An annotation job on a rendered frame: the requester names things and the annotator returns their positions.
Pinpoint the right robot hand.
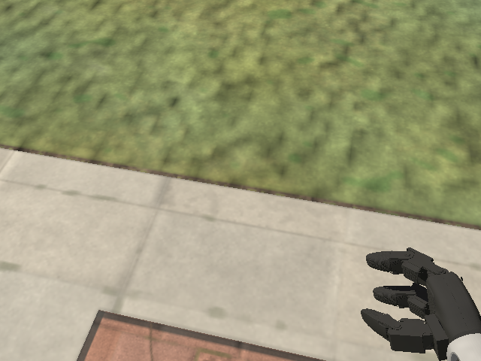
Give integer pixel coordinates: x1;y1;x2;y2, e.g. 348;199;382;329
361;247;481;361

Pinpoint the robot right forearm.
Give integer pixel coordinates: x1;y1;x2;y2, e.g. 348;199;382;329
446;333;481;361

